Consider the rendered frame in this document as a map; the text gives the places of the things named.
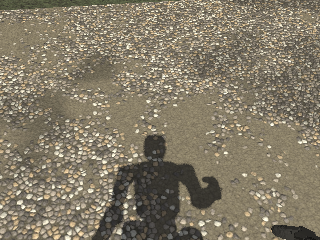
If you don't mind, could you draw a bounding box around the right robot hand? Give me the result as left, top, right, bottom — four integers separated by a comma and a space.
271, 225, 320, 240

